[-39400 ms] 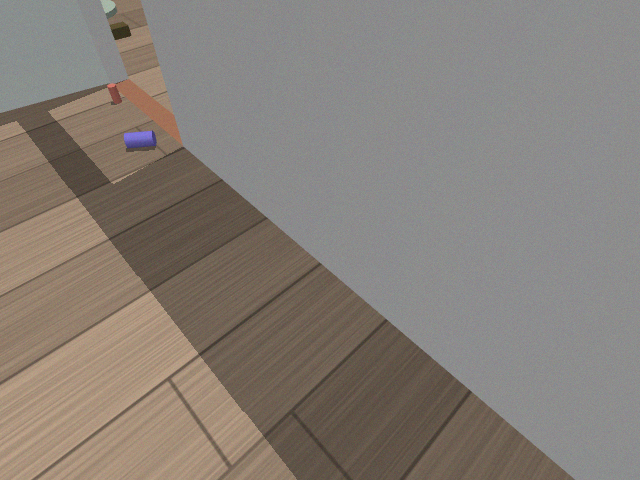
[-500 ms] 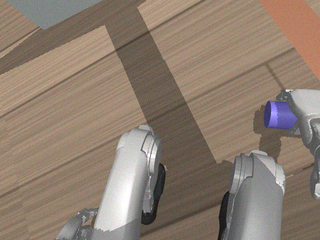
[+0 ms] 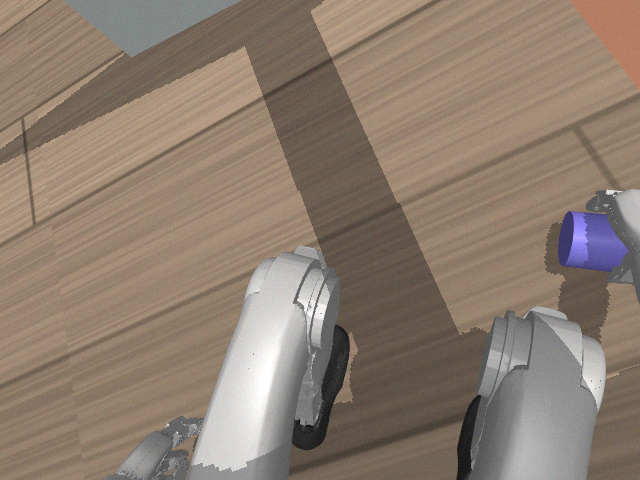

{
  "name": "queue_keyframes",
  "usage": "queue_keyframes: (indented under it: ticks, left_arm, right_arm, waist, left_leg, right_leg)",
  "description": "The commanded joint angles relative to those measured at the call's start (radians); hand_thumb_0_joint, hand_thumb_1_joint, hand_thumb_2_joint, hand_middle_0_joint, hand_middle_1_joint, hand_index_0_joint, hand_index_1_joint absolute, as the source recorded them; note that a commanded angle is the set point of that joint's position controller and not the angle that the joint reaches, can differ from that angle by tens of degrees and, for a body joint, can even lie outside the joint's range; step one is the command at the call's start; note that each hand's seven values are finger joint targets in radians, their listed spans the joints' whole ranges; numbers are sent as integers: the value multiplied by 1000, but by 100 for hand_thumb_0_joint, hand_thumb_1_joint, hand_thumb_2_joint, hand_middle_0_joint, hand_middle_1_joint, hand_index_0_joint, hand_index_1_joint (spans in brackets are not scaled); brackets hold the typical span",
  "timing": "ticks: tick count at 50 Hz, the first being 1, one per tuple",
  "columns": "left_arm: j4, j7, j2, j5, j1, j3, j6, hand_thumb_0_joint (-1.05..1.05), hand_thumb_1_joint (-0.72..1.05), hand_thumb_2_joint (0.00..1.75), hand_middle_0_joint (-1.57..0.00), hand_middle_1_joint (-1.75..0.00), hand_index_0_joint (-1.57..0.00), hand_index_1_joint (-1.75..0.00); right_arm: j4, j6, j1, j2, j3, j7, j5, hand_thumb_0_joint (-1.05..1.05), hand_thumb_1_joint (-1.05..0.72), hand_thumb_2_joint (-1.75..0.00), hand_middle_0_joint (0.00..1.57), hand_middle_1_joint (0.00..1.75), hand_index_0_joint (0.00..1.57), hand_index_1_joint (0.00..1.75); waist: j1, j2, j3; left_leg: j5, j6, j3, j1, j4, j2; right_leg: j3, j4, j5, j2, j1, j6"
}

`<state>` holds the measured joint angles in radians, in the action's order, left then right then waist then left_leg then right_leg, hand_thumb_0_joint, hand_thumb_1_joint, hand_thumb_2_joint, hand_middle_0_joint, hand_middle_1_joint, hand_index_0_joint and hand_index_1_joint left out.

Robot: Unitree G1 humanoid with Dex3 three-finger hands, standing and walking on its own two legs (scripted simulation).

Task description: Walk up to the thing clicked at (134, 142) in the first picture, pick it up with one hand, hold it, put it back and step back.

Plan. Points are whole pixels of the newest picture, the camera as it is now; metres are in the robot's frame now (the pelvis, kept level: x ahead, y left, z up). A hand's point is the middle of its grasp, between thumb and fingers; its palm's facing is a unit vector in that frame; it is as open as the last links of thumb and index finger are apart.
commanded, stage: rest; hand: right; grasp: from above
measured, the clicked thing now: (623, 244) +0.43 -0.28 -0.25
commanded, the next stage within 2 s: open in 0.72 s
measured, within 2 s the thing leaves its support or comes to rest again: rests again in 1.42 s
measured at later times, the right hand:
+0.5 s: hand (631, 242) +0.43 -0.27 -0.22, palm faces -0.47 +0.08 -0.88, open 10.0 cm
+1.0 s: hand (631, 244) +0.43 -0.27 -0.22, palm faces -0.46 +0.05 -0.89, open 10.2 cm
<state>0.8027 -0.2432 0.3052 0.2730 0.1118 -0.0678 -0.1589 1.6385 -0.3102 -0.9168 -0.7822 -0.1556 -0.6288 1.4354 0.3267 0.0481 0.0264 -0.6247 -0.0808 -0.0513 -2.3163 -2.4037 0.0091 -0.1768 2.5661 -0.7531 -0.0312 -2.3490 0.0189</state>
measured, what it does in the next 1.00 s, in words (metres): stands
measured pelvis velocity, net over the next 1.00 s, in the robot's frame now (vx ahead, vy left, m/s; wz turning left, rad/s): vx -0.01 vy -0.01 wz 0.04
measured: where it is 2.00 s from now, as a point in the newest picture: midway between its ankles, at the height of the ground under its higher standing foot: (389, 445)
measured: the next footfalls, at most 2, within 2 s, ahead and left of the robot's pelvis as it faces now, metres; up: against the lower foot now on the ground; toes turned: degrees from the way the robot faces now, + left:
none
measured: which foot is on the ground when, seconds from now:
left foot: down 0.00-1.00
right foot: down 0.00-1.00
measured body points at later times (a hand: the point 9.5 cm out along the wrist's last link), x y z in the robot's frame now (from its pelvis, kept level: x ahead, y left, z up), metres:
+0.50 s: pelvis +0.00 +0.00 +0.00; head +0.24 -0.10 +0.36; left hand +0.03 +0.27 -0.07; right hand +0.45 -0.28 -0.17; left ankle +0.11 +0.14 -0.26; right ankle +0.06 -0.12 -0.26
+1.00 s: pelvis -0.01 -0.01 +0.00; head +0.23 -0.11 +0.37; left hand +0.04 +0.26 -0.07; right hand +0.45 -0.27 -0.17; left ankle +0.11 +0.14 -0.26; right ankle +0.06 -0.12 -0.26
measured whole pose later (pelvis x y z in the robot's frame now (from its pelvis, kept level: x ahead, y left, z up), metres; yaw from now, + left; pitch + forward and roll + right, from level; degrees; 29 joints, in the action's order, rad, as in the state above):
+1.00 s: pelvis -0.01 -0.01 +0.00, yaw +2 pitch +27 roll +13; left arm 0.78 -0.32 0.34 0.32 0.08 -0.19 -0.26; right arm 1.79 -0.31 -0.99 -0.86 -0.07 -0.69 1.42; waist 0.36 0.07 0.07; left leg -0.61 -0.09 -0.09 -2.27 -2.38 0.00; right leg -0.22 2.58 -0.74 -0.04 -2.34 0.01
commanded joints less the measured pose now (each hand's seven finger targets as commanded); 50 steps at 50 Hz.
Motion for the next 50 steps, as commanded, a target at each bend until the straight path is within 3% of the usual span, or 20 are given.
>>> queue_keyframes:
  ticks: [1,5,6,8,9,12,13,17,18,21,26,27,31,39,41,42,43,48,49,50]
  left_arm:
    - [3,-8,296,3,204,69,-11,0,90,90,-20,-30,-20,-30]
    - [-8,-18,305,5,190,63,-21,0,90,90,-20,-30,-20,-30]
    - [-6,-17,306,5,189,64,-19,0,90,90,-20,-30,-20,-30]
    - [-11,-22,316,4,180,66,-25,0,90,90,-20,-30,-20,-30]
    - [-5,-24,300,6,189,50,-26,0,90,90,-20,-30,-20,-30]
    - [-10,-30,308,14,187,39,-30,0,90,90,-20,-30,-20,-30]
    - [-5,-28,316,13,182,42,-32,0,90,90,-20,-30,-20,-30]
    - [-6,-34,317,22,199,27,-38,0,90,90,-20,-30,-20,-30]
    - [-8,-34,313,20,174,23,-42,0,90,90,-20,-30,-20,-30]
    - [-10,-40,322,27,181,10,-53,0,90,90,-20,-30,-20,-30]
    - [-13,-44,334,34,150,5,-71,0,90,90,-20,-30,-20,-30]
    - [-15,-46,337,37,159,0,-72,0,90,90,-20,-30,-20,-30]
    - [-18,-49,326,37,146,-21,-77,0,90,90,-20,-30,-20,-30]
    - [-14,-53,346,36,131,-20,-90,0,90,90,-20,-30,-20,-30]
    - [-13,-61,350,42,141,-17,-92,0,90,90,-20,-30,-20,-30]
    - [-25,-62,342,38,124,-26,-94,0,90,90,-20,-30,-20,-30]
    - [-28,-66,343,39,128,-30,-96,0,90,90,-20,-30,-20,-30]
    - [-32,-68,351,33,112,-28,-105,0,90,90,-20,-30,-20,-30]
    - [-36,-72,352,38,128,-32,-108,0,90,90,-20,-30,-20,-30]
    - [-33,-73,348,33,120,-31,-109,0,90,90,-20,-30,-20,-30]
  right_arm:
    - [-100,8,-296,-265,-46,-57,-23,0,-88,-72,132,27,125,35]
    - [-87,10,-306,-244,-23,-51,-33,0,-87,-73,132,29,124,37]
    - [-99,8,-286,-264,-39,-52,-34,0,-87,-75,132,29,124,38]
    - [-95,0,-296,-250,-25,-51,-42,0,-88,-73,133,28,125,36]
    - [-75,0,-290,-273,-39,-52,-31,0,-89,-72,132,30,125,37]
    - [-39,-8,-313,-243,-11,-50,-27,0,-89,-72,133,28,125,36]
    - [-56,-11,-313,-266,-19,-57,-29,0,-89,-71,131,29,125,36]
    - [-21,-15,-302,-270,-9,-63,-14,0,-87,-67,129,28,123,34]
    - [-10,-14,-301,-256,1,-68,-25,0,-87,-65,130,26,124,33]
    - [10,-14,-315,-252,14,-71,-20,0,-87,-67,131,25,124,32]
    - [11,-12,-330,-234,59,-81,-22,0,-86,-64,131,23,123,31]
    - [30,-12,-325,-255,40,-86,-24,0,-86,-64,132,23,124,30]
    - [47,-4,-317,-243,58,-100,-23,0,-83,-62,128,23,121,30]
    - [37,11,-342,-246,80,-116,-28,0,-76,-57,124,20,116,28]
    - [62,16,-333,-213,93,-115,-32,0,-76,-56,123,20,116,27]
    - [43,14,-344,-232,85,-117,-30,0,-68,-64,115,25,108,34]
    - [51,16,-344,-229,85,-113,-29,0,-60,-70,108,27,100,37]
    - [31,15,-358,-235,91,-109,-38,0,-22,-73,83,39,75,48]
    - [47,13,-352,-241,81,-109,-36,0,-18,-75,81,39,72,48]
    - [26,12,-354,-237,86,-108,-43,0,-15,-74,76,43,68,51]
  waist:
    - [21,-400,-640]
    - [38,-399,-616]
    - [27,-398,-635]
    - [31,-414,-611]
    - [32,-402,-614]
    - [59,-364,-571]
    - [49,-380,-565]
    - [63,-356,-582]
    - [52,-355,-563]
    - [74,-367,-548]
    - [80,-380,-529]
    - [82,-366,-532]
    - [83,-357,-528]
    - [83,-394,-530]
    - [95,-390,-503]
    - [85,-395,-507]
    - [98,-394,-501]
    - [90,-391,-495]
    - [103,-386,-492]
    - [90,-382,-496]
  left_leg:
    - [209,78,-167,337,170,-39]
    - [204,79,-167,342,174,-42]
    - [206,77,-167,353,176,-43]
    - [192,78,-178,327,169,-41]
    - [197,79,-177,340,170,-44]
    - [175,77,-180,327,176,-44]
    - [157,78,-180,327,186,-45]
    - [191,74,-178,359,180,-49]
    - [169,77,-180,342,182,-49]
    - [188,73,-191,332,175,-48]
    - [157,77,-186,335,187,-53]
    - [166,76,-194,336,185,-51]
    - [176,77,-193,351,191,-54]
    - [179,83,-193,346,193,-58]
    - [171,79,-203,318,180,-50]
    - [166,81,-202,318,183,-54]
    - [171,78,-204,315,179,-47]
    - [147,81,-197,325,196,-50]
    - [159,77,-200,328,192,-44]
    - [152,77,-200,326,193,-45]
  right_leg:
    - [127,-280,253,-4,507,-35]
    - [126,-272,237,-5,479,-40]
    - [122,-280,240,-4,485,-40]
    - [111,-289,234,-4,476,-36]
    - [114,-277,233,-3,487,-37]
    - [110,-266,204,-3,446,-41]
    - [107,-279,192,-3,436,-43]
    - [108,-264,212,-2,450,-45]
    - [100,-275,197,-2,432,-43]
    - [93,-267,218,2,458,-40]
    - [94,-274,178,4,443,-43]
    - [83,-282,190,6,450,-40]
    - [77,-277,195,8,445,-41]
    - [67,-295,195,11,462,-34]
    - [53,-302,188,12,462,-30]
    - [55,-301,181,13,455,-31]
    - [55,-295,182,11,463,-31]
    - [58,-298,149,10,446,-34]
    - [56,-299,161,9,454,-34]
    - [50,-308,159,11,453,-32]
